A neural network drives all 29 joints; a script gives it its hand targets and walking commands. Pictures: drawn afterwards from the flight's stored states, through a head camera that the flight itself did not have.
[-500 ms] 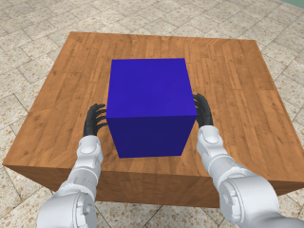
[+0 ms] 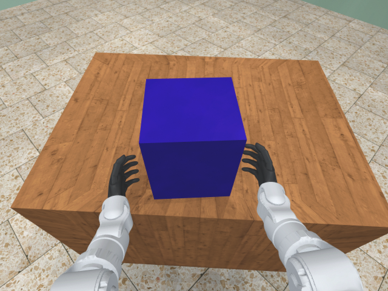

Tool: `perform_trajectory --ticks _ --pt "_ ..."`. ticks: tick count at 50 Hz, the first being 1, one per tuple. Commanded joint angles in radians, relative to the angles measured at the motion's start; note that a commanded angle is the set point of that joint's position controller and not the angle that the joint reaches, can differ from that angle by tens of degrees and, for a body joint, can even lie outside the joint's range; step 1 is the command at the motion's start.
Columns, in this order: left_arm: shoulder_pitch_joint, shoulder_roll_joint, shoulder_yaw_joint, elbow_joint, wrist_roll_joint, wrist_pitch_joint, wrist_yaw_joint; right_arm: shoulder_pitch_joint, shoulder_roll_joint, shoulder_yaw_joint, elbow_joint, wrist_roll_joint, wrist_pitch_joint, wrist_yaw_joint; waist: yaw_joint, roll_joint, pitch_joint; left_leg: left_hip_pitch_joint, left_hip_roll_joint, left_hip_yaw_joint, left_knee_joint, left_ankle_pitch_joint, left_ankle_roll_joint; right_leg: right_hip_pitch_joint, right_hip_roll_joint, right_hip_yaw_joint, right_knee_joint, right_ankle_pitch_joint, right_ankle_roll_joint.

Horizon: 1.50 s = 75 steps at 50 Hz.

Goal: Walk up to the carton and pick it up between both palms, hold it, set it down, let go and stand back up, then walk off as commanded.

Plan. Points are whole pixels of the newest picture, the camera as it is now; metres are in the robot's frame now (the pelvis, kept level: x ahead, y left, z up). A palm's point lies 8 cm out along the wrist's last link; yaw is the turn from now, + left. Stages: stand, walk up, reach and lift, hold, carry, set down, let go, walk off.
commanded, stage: set down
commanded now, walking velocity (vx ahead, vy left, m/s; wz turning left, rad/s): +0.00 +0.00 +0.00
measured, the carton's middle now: (190, 141) +0.49 +0.04 -0.01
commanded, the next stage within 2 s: none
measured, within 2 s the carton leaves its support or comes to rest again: neither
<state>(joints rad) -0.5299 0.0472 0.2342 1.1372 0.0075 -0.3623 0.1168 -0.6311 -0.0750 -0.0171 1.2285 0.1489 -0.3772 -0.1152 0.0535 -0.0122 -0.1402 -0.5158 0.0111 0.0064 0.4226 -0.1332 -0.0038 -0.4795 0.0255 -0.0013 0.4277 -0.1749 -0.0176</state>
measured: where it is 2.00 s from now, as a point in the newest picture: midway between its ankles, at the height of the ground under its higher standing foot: outside the picture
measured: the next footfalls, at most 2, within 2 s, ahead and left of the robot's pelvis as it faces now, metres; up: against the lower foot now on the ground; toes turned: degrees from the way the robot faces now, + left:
none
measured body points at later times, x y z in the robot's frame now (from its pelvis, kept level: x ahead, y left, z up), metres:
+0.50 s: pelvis -0.01 +0.00 +0.00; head -0.03 +0.01 +0.45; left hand +0.26 +0.20 -0.01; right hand +0.28 -0.18 +0.00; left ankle +0.03 +0.12 -0.74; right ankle +0.01 -0.11 -0.74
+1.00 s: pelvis +0.02 +0.00 +0.01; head +0.00 +0.02 +0.46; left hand +0.23 +0.21 -0.03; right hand +0.24 -0.19 -0.01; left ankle +0.03 +0.12 -0.74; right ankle +0.01 -0.11 -0.74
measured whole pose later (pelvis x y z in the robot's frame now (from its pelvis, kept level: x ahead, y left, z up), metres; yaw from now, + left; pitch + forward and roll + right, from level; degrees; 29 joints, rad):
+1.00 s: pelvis +0.02 +0.00 +0.01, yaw +0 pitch +0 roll -1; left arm 0.19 0.07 0.05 0.41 -0.06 -0.16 0.14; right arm 0.17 -0.11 0.02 0.50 0.20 -0.29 0.00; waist 0.01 -0.04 -0.06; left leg -0.23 0.02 0.01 0.42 -0.20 0.00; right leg -0.17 0.03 0.00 0.38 -0.21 -0.02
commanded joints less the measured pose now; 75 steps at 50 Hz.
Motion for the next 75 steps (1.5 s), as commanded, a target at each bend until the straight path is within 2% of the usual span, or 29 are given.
perform_trajectory --ticks 1,2,4,5,7,9,11,15,20,21,23,27,29,30,36,45,51,53,54,59,62,64,65,69,70,71,72,73,75 --pt "-0.096 0.086 -0.125 -0.414 -0.03 -0.103 -0.003 -0.097 -0.153 0.047 -0.268 0.048 -0.131 0.016 -0.025 0.019 -0.592 0.439 0.008 0.017 0.109 0.45 -0.068 0.29 0.043 0.01 -0.016 0.307 -0.005" --pt "-0.062 0.093 -0.105 -0.419 -0.013 -0.102 -0.008 -0.054 -0.163 0.06 -0.261 0.055 -0.133 0.018 -0.014 0.022 -0.569 0.439 0.006 0.019 0.108 0.467 -0.069 0.311 0.041 0.016 -0.015 0.329 0.0" --pt "0.028 0.076 -0.11 -0.451 -0.001 -0.089 -0.02 0.034 -0.184 0.084 -0.208 0.079 -0.127 0.026 -0.033 0.032 -0.502 0.458 0.008 0.008 0.089 0.488 -0.073 0.338 0.04 0.013 -0.032 0.349 -0.009" --pt "-0.01 0.086 -0.106 -0.455 0.008 -0.079 -0.02 0.008 -0.197 0.08 -0.2 0.085 -0.12 0.029 -0.027 0.044 -0.466 0.442 0.007 0.007 0.078 0.447 -0.072 0.321 0.039 0.013 -0.041 0.294 -0.011" --pt "0.014 0.076 -0.145 -0.454 -0.016 -0.063 -0.022 0.025 -0.224 0.057 -0.181 0.08 -0.108 0.036 -0.065 0.04 -0.368 0.437 0.005 -0.003 0.054 0.364 -0.07 0.298 0.038 0.007 -0.059 0.214 -0.021" --pt "0.044 0.062 -0.171 -0.469 -0.03 -0.05 -0.025 0.023 -0.203 0.05 -0.217 0.081 -0.106 0.046 -0.074 0.039 -0.292 0.438 0.002 -0.003 0.032 0.262 -0.068 0.27 0.037 0.0 -0.075 0.108 -0.028" --pt "0.095 0.066 -0.18 -0.492 -0.039 -0.044 -0.023 0.061 -0.195 0.059 -0.306 0.089 -0.108 0.061 -0.054 0.016 -0.248 0.431 -0.006 0.008 0.011 0.211 -0.055 0.286 0.034 0.005 -0.084 0.055 -0.022" --pt "0.229 0.067 -0.197 -0.582 -0.046 -0.033 -0.01 0.203 -0.195 0.056 -0.416 0.098 -0.109 0.083 -0.05 -0.006 -0.192 0.461 -0.007 0.006 -0.012 0.179 -0.05 0.32 0.033 0.004 -0.092 0.026 -0.025" --pt "0.189 0.088 -0.221 -0.599 -0.07 0.002 0.014 0.185 -0.197 0.014 -0.474 0.059 -0.042 0.108 -0.036 -0.015 -0.026 0.368 -0.006 0.019 -0.08 -0.122 -0.021 0.252 0.009 0.024 -0.111 -0.241 -0.036" --pt "0.252 0.091 -0.232 -0.623 -0.077 0.011 0.021 0.26 -0.206 0.013 -0.486 0.065 -0.034 0.115 -0.034 -0.039 0.005 0.375 -0.001 0.017 -0.083 -0.125 -0.022 0.249 0.013 0.017 -0.113 -0.239 -0.037" --pt "0.206 0.105 -0.242 -0.635 -0.1 0.017 0.024 0.232 -0.195 0.007 -0.517 0.056 -0.011 0.123 -0.031 -0.028 0.015 0.351 -0.006 0.029 -0.088 -0.167 -0.015 0.239 0.002 0.027 -0.111 -0.274 -0.039" --pt "0.335 0.107 -0.252 -0.706 -0.087 0.041 0.034 0.403 -0.199 0.0 -0.554 0.048 0.011 0.128 -0.037 -0.036 0.028 0.401 -0.002 0.027 -0.097 -0.126 -0.017 0.274 -0.005 0.037 -0.127 -0.24 -0.036" --pt "0.295 0.126 -0.253 -0.706 -0.082 0.053 0.028 0.379 -0.177 -0.004 -0.591 0.032 0.025 0.119 -0.043 -0.032 0.018 0.392 -0.007 0.03 -0.089 -0.161 -0.011 0.267 -0.017 0.056 -0.131 -0.279 -0.031" --pt "0.381 0.132 -0.249 -0.747 -0.073 0.057 0.029 0.466 -0.169 0.002 -0.599 0.034 0.022 0.116 -0.042 -0.028 0.03 0.418 -0.008 0.033 -0.093 -0.134 -0.011 0.288 -0.02 0.062 -0.136 -0.258 -0.028" --pt "0.446 0.133 -0.273 -0.908 -0.093 0.088 0.046 0.517 -0.16 -0.008 -0.789 0.035 0.025 0.119 -0.018 -0.011 0.006 0.459 0.004 0.041 -0.102 -0.087 -0.017 0.291 -0.018 0.047 -0.133 -0.208 -0.034" --pt "0.642 0.129 -0.286 -0.99 -0.098 0.18 0.023 0.719 -0.182 0.003 -0.888 0.04 0.061 0.127 -0.019 -0.004 0.081 0.515 -0.002 0.04 -0.11 0.03 -0.02 0.272 -0.02 0.045 -0.165 -0.1 -0.042" --pt "0.713 0.151 -0.265 -1.04 -0.078 0.205 0.001 0.801 -0.192 0.004 -0.883 0.031 0.071 0.129 -0.012 0.032 0.083 0.561 -0.011 0.04 -0.087 0.149 -0.032 0.284 -0.015 0.038 -0.159 0.01 -0.045" --pt "0.744 0.157 -0.259 -1.032 -0.069 0.2 -0.006 0.829 -0.192 0.013 -0.88 0.022 0.06 0.13 -0.012 0.014 0.083 0.564 -0.014 0.037 -0.073 0.199 -0.034 0.296 -0.01 0.038 -0.154 0.057 -0.043" --pt "0.763 0.169 -0.263 -1.099 -0.073 0.183 0.001 0.839 -0.195 0.008 -0.903 0.028 0.046 0.133 -0.006 0.033 0.038 0.578 -0.01 0.034 -0.067 0.235 -0.039 0.309 -0.008 0.037 -0.147 0.095 -0.044" --pt "0.832 0.157 -0.27 -1.103 -0.065 0.161 -0.002 0.884 -0.216 -0.008 -0.879 0.039 0.001 0.15 -0.025 0.043 0.032 0.591 -0.004 0.018 -0.054 0.315 -0.055 0.31 0.008 0.023 -0.144 0.161 -0.053" --pt "0.832 0.171 -0.268 -1.061 -0.055 0.168 -0.013 0.894 -0.218 -0.002 -0.838 0.029 -0.007 0.152 -0.039 0.046 0.054 0.575 -0.006 0.025 -0.054 0.295 -0.056 0.308 -0.001 0.03 -0.155 0.151 -0.054" --pt "0.84 0.17 -0.259 -1.053 -0.053 0.167 -0.015 0.882 -0.223 0.0 -0.844 0.034 -0.016 0.163 -0.016 0.054 0.053 0.58 -0.002 0.024 -0.061 0.29 -0.056 0.296 0.002 0.023 -0.155 0.14 -0.055" --pt "0.835 0.163 -0.263 -1.037 -0.051 0.171 -0.017 0.885 -0.22 -0.002 -0.799 0.033 -0.011 0.162 -0.028 0.07 0.063 0.588 -0.005 0.027 -0.062 0.279 -0.057 0.287 -0.002 0.027 -0.158 0.136 -0.055" --pt "0.816 0.166 -0.258 -1.019 -0.055 0.19 -0.029 0.877 -0.221 0.004 -0.823 0.025 -0.011 0.163 -0.027 0.04 0.075 0.584 -0.005 0.031 -0.072 0.236 -0.049 0.282 -0.004 0.023 -0.173 0.097 -0.051" --pt "0.805 0.162 -0.26 -1.007 -0.05 0.199 -0.023 0.873 -0.22 -0.002 -0.788 0.028 -0.004 0.17 -0.025 0.066 0.096 0.578 -0.003 0.03 -0.079 0.214 -0.053 0.266 -0.004 0.018 -0.173 0.069 -0.055" --pt "0.799 0.174 -0.256 -0.985 -0.054 0.209 -0.029 0.875 -0.217 -0.011 -0.772 0.015 -0.002 0.168 -0.029 0.052 0.11 0.566 -0.006 0.033 -0.08 0.181 -0.046 0.265 -0.009 0.02 -0.175 0.05 -0.052" --pt "0.79 0.182 -0.256 -1.03 -0.063 0.206 -0.027 0.87 -0.223 -0.017 -0.815 0.02 -0.008 0.164 -0.032 0.042 0.104 0.574 -0.005 0.029 -0.081 0.18 -0.044 0.261 -0.007 0.011 -0.172 0.053 -0.05" --pt "0.794 0.166 -0.256 -0.958 -0.05 0.226 -0.032 0.876 -0.208 -0.003 -0.754 0.005 0.008 0.165 -0.034 0.051 0.133 0.568 -0.006 0.034 -0.087 0.157 -0.045 0.259 -0.013 0.02 -0.183 0.022 -0.052" --pt "0.77 0.187 -0.249 -0.989 -0.053 0.234 -0.033 0.866 -0.216 -0.01 -0.788 -0.001 0.013 0.161 -0.039 0.037 0.133 0.567 -0.007 0.033 -0.092 0.129 -0.035 0.257 -0.017 0.013 -0.185 0.01 -0.047"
